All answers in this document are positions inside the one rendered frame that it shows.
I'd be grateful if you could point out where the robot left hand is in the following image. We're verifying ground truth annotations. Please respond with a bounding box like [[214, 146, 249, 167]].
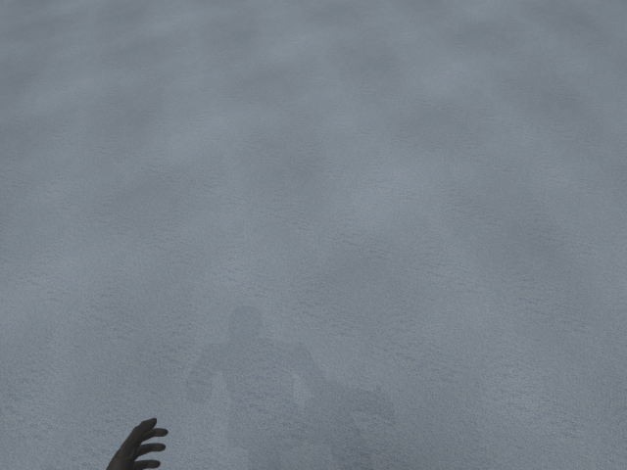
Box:
[[106, 418, 169, 470]]

